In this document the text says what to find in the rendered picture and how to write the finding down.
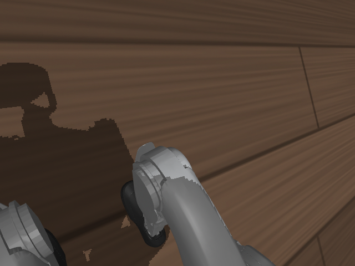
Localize left robot foot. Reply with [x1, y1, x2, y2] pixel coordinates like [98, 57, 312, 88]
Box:
[44, 228, 67, 266]

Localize right robot foot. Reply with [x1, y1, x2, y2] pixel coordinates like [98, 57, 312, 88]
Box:
[120, 180, 166, 247]

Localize right robot hand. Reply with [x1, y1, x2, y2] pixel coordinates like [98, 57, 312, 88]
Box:
[234, 239, 275, 266]

